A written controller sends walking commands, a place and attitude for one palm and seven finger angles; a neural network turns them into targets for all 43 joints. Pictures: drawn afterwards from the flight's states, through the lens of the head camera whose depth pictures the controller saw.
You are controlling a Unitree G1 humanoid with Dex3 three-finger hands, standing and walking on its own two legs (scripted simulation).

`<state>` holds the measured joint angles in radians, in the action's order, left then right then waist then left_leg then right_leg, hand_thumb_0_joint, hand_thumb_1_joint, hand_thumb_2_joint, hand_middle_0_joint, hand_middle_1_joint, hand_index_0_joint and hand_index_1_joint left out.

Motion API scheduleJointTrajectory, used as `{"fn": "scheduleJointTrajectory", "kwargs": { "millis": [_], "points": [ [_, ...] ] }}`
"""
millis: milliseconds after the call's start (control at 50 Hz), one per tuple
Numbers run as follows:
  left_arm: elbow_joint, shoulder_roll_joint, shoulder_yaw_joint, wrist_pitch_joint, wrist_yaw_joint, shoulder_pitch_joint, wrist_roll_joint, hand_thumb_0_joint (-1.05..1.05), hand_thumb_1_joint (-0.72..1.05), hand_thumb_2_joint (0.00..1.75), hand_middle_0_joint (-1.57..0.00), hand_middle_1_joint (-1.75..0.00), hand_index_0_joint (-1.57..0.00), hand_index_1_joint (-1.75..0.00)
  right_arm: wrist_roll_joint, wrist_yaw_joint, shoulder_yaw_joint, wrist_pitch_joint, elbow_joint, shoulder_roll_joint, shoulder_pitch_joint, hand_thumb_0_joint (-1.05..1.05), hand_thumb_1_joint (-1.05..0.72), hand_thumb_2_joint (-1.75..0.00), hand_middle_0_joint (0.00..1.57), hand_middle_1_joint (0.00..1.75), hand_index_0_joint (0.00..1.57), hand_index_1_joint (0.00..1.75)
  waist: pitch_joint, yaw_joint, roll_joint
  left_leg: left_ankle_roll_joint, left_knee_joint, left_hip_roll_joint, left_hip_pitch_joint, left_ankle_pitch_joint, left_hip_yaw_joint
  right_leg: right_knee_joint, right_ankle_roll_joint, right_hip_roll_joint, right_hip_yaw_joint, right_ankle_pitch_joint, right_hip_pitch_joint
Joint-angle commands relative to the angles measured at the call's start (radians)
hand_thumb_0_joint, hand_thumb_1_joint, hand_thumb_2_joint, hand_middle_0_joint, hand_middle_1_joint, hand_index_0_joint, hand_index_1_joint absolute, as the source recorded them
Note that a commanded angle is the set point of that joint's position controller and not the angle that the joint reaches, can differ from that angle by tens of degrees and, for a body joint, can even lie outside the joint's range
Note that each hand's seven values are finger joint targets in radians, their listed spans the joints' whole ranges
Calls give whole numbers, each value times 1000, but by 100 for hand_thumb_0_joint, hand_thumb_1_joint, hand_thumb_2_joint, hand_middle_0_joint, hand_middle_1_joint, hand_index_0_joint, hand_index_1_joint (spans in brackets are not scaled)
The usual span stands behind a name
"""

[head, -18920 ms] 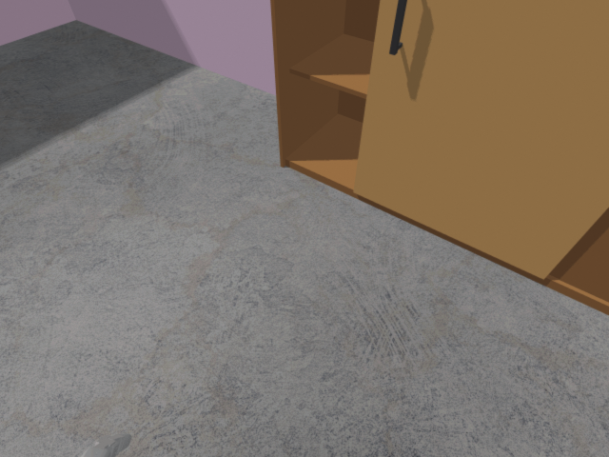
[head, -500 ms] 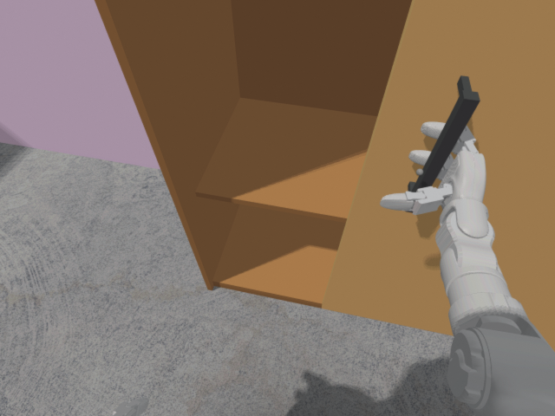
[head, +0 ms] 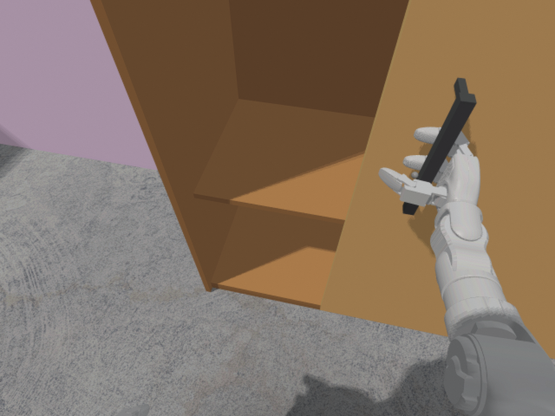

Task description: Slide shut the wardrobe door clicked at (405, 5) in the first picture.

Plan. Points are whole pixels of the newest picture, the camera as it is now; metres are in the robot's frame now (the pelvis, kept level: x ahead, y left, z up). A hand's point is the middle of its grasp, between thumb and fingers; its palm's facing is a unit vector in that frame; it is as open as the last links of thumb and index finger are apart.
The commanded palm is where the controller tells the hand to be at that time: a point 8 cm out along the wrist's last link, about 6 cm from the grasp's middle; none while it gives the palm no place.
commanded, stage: grip the handle and tug to test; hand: right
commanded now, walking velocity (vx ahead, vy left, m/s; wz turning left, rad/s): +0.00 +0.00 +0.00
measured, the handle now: (431, 155) +0.51 -0.16 +0.11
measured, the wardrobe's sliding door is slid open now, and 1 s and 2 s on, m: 0.41 0.41 0.36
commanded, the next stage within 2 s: tug the door sideways, standing still in 1.00 s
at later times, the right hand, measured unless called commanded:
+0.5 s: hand (415, 172) +0.46 -0.13 +0.11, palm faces +0.08 +1.00 +0.00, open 5.1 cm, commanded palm +0.43 -0.18 +0.11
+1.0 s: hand (417, 175) +0.46 -0.13 +0.11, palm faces +0.08 +1.00 +0.01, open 5.3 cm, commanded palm +0.40 -0.18 +0.11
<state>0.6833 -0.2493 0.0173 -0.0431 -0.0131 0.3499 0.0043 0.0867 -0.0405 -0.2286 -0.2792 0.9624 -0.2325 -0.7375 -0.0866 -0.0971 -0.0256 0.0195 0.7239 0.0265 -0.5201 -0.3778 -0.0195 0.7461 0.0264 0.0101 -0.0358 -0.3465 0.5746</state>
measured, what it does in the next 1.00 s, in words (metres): stands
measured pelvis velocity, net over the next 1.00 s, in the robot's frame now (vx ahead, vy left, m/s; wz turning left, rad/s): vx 0.02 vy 0.00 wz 0.03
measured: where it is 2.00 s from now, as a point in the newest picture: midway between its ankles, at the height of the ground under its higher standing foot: outside the picture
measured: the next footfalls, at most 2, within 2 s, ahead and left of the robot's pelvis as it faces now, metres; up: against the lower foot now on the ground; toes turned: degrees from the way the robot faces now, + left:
none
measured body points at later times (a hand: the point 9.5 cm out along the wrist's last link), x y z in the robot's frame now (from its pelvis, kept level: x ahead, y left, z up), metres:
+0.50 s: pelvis +0.00 +0.00 +0.00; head +0.05 +0.01 +0.45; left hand +0.05 +0.26 -0.12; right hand +0.45 -0.18 +0.11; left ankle -0.01 +0.11 -0.71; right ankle +0.01 -0.10 -0.71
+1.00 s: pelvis +0.02 +0.00 +0.00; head +0.06 +0.00 +0.45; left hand +0.08 +0.25 -0.11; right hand +0.45 -0.19 +0.11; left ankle -0.01 +0.11 -0.71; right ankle +0.01 -0.10 -0.71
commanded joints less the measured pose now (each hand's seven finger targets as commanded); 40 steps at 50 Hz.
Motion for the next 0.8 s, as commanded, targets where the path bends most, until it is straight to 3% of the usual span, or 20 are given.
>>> {"fn": "scheduleJointTrajectory", "kwargs": {
  "millis": [0, 20, 100, 160, 180, 260, 280, 340, 360, 440, 500, 560, 580, 620, 680, 740, 760, 780],
  "points": [
    [-87, -148, -49, -35, 7, 61, -1, 0, 90, 90, -20, -30, -20, -30, -1, 3, -7, -82, -225, -153, -507, 0, -53, -74, 41, 135, 41, 135, -360, -22, -33, 11, -85, 14, 25, 328, 7, -59, -2, -3, 65, 270, -298],
    [-85, -149, -49, -36, 7, 60, -1, 0, 90, 90, -20, -30, -20, -30, 3, 4, -4, -83, -219, -151, -513, 0, -57, -76, 42, 135, 42, 135, -356, -30, -19, 8, -88, 14, 23, 332, 6, -57, -2, -1, 64, 274, -299],
    [-87, -152, -49, -37, 4, 68, -4, 0, 90, 90, -20, -30, -20, -30, 9, 6, -29, -83, -198, -170, -477, 0, -76, -84, 44, 138, 44, 138, -366, -19, 39, 5, -81, 16, 61, 377, 10, -55, 2, -4, 57, 291, -267],
    [-89, -150, -48, -31, 4, 64, -2, 0, 90, 90, -20, -30, -20, -30, -1, 14, -17, -82, -183, -165, -492, 0, -90, -90, 45, 140, 45, 140, -318, -27, 24, 5, -89, 13, 47, 372, 15, -54, 7, -6, 48, 271, -240],
    [-88, -150, -47, -31, 3, 66, -2, 0, 90, 90, -20, -30, -20, -30, 0, 12, -33, -86, -189, -187, -506, 0, -90, -90, 45, 140, 45, 140, -317, -24, 19, 5, -89, 13, 50, 368, 18, -54, 7, -8, 49, 261, -235],
    [-103, -149, -51, -30, 0, 63, -1, 0, 90, 90, -20, -30, -20, -30, 8, 19, -28, -90, -241, -176, -470, 0, -90, -90, 45, 140, 45, 140, -375, -8, -21, 9, -80, 13, 74, 419, 17, -48, 4, -9, 47, 326, -277],
    [-100, -150, -53, -28, 0, 70, -3, 0, 90, 90, -20, -30, -20, -30, 11, 17, -56, -85, -225, -196, -429, 0, -90, -90, 45, 140, 45, 140, -384, -1, 8, 6, -80, 15, 92, 420, 17, -48, 4, -9, 46, 318, -266],
    [-106, -149, -49, -25, 4, 60, 2, 0, 90, 90, -20, -30, -20, -30, 17, 28, -53, -72, -206, -198, -422, 0, -90, -90, 45, 140, 45, 140, -322, -10, 67, -1, -99, 13, 111, 412, 28, -59, 12, -13, 32, 257, -200],
    [-108, -152, -49, -23, 7, 57, 2, 0, 90, 90, -20, -30, -20, -30, 16, 30, -70, -73, -216, -226, -427, 0, -90, -90, 45, 140, 45, 140, -317, -5, 61, 0, -99, 10, 120, 420, 34, -58, 14, -14, 30, 256, -189],
    [-108, -146, -45, -20, 11, 58, 5, 0, 90, 90, -20, -30, -20, -30, 10, 38, -65, -63, -199, -226, -440, 0, -90, -90, 45, 140, 45, 140, -303, -9, 14, 2, -100, 8, 100, 395, 32, -61, 11, -16, 28, 240, -194],
    [-116, -145, -48, -20, 11, 55, 4, 0, 90, 90, -20, -30, -20, -30, 14, 37, -75, -64, -229, -223, -413, 0, -90, -90, 45, 140, 45, 140, -343, 2, -11, 4, -97, 10, 106, 402, 28, -58, 9, -15, 28, 266, -227],
    [-115, -149, -44, -18, 14, 57, 3, 0, 90, 90, -20, -30, -20, -30, 21, 37, -85, -56, -203, -242, -416, 0, -90, -90, 45, 140, 45, 140, -321, -5, 60, -1, -102, 9, 121, 413, 31, -62, 13, -14, 29, 254, -187],
    [-117, -147, -46, -18, 13, 58, 3, 0, 90, 90, -20, -30, -20, -30, 19, 37, -89, -57, -219, -243, -412, 0, -90, -90, 45, 140, 45, 140, -333, 0, 36, -1, -97, 8, 127, 416, 31, -63, 11, -15, 27, 257, -192],
    [-127, -144, -47, -21, 10, 51, 4, 0, 90, 90, -20, -30, -20, -30, 18, 37, -77, -55, -241, -218, -371, 0, -90, -90, 45, 140, 45, 140, -353, 10, 1, 3, -93, 8, 125, 418, 28, -62, 9, -15, 24, 272, -216],
    [-129, -149, -47, -15, 11, 53, 4, 0, 90, 90, -20, -30, -20, -30, 16, 37, -88, -46, -236, -237, -351, 0, -90, -90, 45, 140, 45, 140, -337, 6, 50, 0, -95, 9, 131, 424, 25, -65, 11, -12, 27, 273, -197],
    [-146, -140, -50, -20, 5, 41, 6, 0, 90, 90, -20, -30, -20, -30, 21, 37, -50, -44, -302, -172, -291, 0, -90, -90, 45, 140, 45, 140, -366, 26, -21, 8, -88, 11, 126, 437, 18, -64, 4, -10, 27, 325, -255],
    [-147, -145, -51, -18, 4, 39, 6, 0, 90, 90, -20, -30, -20, -30, 25, 34, -63, -37, -295, -186, -264, 0, -90, -90, 45, 140, 45, 140, -361, 27, 20, 7, -91, 13, 132, 446, 17, -61, 7, -8, 29, 333, -246],
    [-147, -143, -49, -18, 3, 37, 7, 0, 90, 90, -20, -30, -20, -30, 27, 32, -56, -33, -311, -180, -265, 0, -90, -90, 45, 140, 45, 140, -352, 24, 7, 5, -92, 12, 132, 450, 18, -65, 6, -7, 25, 330, -242]
  ]
}}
